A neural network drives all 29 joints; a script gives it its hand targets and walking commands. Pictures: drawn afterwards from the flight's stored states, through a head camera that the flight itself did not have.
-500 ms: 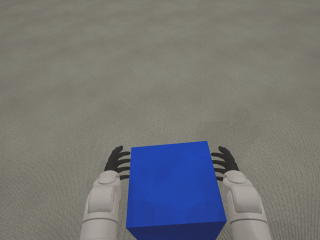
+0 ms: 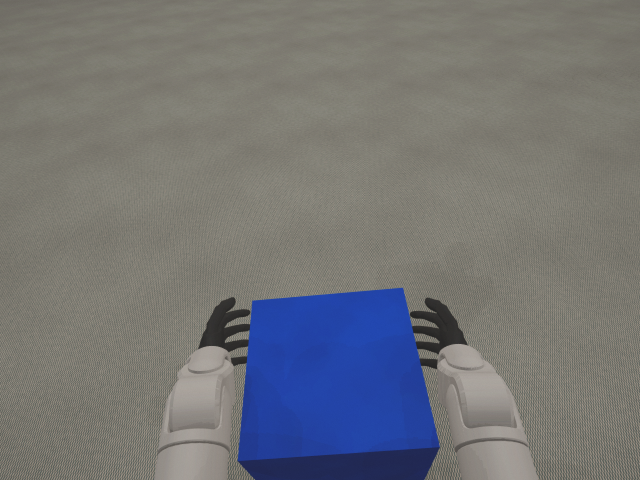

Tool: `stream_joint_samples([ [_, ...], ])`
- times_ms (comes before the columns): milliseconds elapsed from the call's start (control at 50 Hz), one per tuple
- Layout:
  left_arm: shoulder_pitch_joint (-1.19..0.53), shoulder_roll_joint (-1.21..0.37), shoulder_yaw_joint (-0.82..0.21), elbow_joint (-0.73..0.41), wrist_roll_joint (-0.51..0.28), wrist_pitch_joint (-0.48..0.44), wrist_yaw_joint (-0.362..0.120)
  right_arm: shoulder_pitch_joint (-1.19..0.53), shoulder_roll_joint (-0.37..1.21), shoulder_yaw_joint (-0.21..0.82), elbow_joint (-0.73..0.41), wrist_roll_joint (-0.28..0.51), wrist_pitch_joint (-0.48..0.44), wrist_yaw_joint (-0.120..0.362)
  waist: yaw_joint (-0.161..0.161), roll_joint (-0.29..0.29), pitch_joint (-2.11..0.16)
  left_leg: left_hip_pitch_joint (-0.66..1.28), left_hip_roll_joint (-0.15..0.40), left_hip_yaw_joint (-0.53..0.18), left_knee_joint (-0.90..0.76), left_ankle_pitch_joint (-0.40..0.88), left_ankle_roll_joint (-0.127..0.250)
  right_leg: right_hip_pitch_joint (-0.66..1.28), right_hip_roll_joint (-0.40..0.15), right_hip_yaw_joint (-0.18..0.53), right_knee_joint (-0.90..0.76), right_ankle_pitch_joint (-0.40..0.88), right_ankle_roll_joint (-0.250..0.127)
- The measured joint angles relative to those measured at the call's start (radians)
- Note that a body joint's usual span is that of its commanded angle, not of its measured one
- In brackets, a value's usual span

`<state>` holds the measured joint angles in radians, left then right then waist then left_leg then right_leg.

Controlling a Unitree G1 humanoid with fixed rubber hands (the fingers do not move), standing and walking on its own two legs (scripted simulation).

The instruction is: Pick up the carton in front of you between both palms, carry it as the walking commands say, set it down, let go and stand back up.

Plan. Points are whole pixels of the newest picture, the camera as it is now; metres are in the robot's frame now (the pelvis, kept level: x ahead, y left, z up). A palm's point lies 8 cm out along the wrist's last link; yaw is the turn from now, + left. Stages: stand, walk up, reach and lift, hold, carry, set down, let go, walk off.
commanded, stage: carry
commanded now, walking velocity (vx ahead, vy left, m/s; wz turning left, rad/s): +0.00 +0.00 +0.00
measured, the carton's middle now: (337, 400) +0.28 +0.00 -0.08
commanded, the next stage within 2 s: hold in 1.70 s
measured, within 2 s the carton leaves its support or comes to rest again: neither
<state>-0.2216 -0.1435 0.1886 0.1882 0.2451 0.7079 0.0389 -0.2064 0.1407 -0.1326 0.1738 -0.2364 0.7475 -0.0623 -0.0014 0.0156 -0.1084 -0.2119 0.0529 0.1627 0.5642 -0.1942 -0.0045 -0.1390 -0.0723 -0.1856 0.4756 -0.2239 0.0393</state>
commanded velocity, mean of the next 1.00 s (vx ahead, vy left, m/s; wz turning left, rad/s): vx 0.00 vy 0.00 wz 0.00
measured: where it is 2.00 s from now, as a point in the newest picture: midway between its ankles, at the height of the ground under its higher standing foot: outside the picture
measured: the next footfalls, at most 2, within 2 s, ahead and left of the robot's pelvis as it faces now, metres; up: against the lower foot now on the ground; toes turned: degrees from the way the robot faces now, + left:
right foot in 0.28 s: +0.10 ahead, -0.08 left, +0.00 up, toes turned +8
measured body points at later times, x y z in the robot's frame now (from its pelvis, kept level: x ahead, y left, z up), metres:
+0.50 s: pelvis +0.05 -0.02 -0.02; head +0.05 -0.03 +0.43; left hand +0.34 +0.15 +0.00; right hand +0.35 -0.16 +0.00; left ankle -0.03 +0.10 -0.75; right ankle +0.07 -0.09 -0.75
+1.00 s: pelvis +0.03 -0.02 -0.02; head +0.01 -0.02 +0.43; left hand +0.33 +0.14 +0.02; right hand +0.33 -0.16 +0.01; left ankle -0.03 +0.10 -0.75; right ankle +0.07 -0.09 -0.75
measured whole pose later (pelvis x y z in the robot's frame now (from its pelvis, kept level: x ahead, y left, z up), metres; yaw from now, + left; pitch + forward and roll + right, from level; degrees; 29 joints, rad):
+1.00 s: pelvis +0.03 -0.02 -0.02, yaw +1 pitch +1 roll +0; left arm -0.25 -0.15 0.20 0.19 0.25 0.71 0.03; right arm -0.24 0.15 -0.15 0.18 -0.25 0.75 -0.06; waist 0.00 0.01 -0.08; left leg -0.18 0.02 0.07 0.50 -0.35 0.00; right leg -0.33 -0.03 -0.20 0.52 -0.22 -0.07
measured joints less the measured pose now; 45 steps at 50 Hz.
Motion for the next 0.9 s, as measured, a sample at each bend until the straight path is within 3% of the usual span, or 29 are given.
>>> stream_joint_samples([
  [80,-0.010,-0.002,-0.012,-0.037,-0.016,0.006,0.009,0.011,-0.003,0.009,-0.049,0.011,-0.004,-0.016,-0.004,-0.011,0.026,0.042,-0.004,-0.003,-0.064,0.014,-0.005,0.014,0.002,-0.012,-0.013,0.032,-0.015],
  [140,-0.019,-0.004,-0.019,-0.071,-0.020,0.009,0.015,-0.002,0.000,0.003,-0.079,0.011,-0.004,-0.017,-0.012,-0.009,0.042,0.114,-0.012,-0.004,-0.221,0.008,-0.001,-0.059,-0.004,-0.010,0.111,0.054,-0.021],
  [180,-0.027,-0.005,-0.010,-0.089,-0.009,0.004,0.018,-0.025,0.005,0.003,-0.087,0.012,-0.003,-0.014,-0.021,0.003,0.061,0.120,-0.009,-0.006,-0.242,-0.004,0.016,-0.132,0.010,0.010,0.198,-0.128,-0.028],
  [220,-0.028,-0.005,0.004,-0.101,-0.002,-0.002,0.022,-0.038,0.009,0.013,-0.089,0.015,-0.003,-0.013,-0.025,0.005,0.088,0.123,-0.009,-0.005,-0.230,-0.021,0.019,-0.184,0.026,0.019,0.154,-0.204,-0.037],
  [240,-0.026,-0.005,0.006,-0.108,-0.004,-0.002,0.023,-0.037,0.008,0.018,-0.096,0.019,0.000,-0.014,-0.025,0.000,0.103,0.124,-0.012,-0.006,-0.208,-0.033,0.018,-0.191,0.030,0.015,0.078,-0.149,-0.042],
  [280,-0.014,-0.004,-0.003,-0.128,-0.016,0.008,0.018,-0.018,0.004,0.027,-0.122,0.024,0.008,-0.017,-0.024,-0.020,0.122,0.117,-0.026,-0.018,-0.115,-0.087,0.010,-0.166,0.023,-0.003,-0.064,0.119,-0.063],
  [340,0.013,0.002,-0.035,-0.112,-0.032,0.004,0.009,0.011,-0.002,0.014,-0.129,0.034,0.018,-0.025,-0.011,0.031,0.111,0.051,0.004,-0.083,0.059,-0.243,0.023,-0.163,0.056,-0.038,-0.005,0.030,-0.111],
  [380,0.025,0.003,-0.035,-0.099,-0.033,0.008,0.009,0.019,-0.004,0.016,-0.116,0.033,0.026,-0.021,0.001,0.042,0.099,0.031,-0.006,-0.118,0.036,-0.281,0.036,-0.170,0.070,-0.036,0.018,-0.006,-0.123],
  [420,0.027,0.004,-0.026,-0.085,-0.030,0.005,0.006,0.021,-0.003,0.023,-0.099,0.024,0.023,-0.015,0.005,0.040,0.095,0.040,-0.003,-0.119,-0.047,-0.187,0.026,-0.168,0.076,-0.037,0.034,-0.018,-0.124],
  [500,0.042,0.007,-0.017,-0.052,-0.029,-0.010,0.001,0.031,-0.005,0.035,-0.056,0.010,0.006,-0.010,0.011,0.004,0.058,0.062,-0.018,-0.105,-0.068,-0.177,-0.011,-0.165,0.060,-0.021,0.049,-0.033,-0.116],
  [780,-0.043,-0.010,0.026,0.039,0.024,-0.006,-0.011,-0.038,0.007,-0.033,0.032,-0.018,-0.004,0.007,-0.005,-0.003,0.002,0.052,-0.025,-0.099,-0.060,-0.178,-0.004,-0.174,0.053,-0.016,0.052,-0.025,-0.109],
  [900,-0.031,-0.006,0.024,0.027,0.013,0.001,-0.011,-0.034,0.007,-0.025,0.028,-0.014,0.003,0.006,0.000,-0.010,0.019,0.046,-0.030,-0.096,-0.061,-0.166,-0.001,-0.179,0.049,-0.013,0.047,-0.010,-0.110],
])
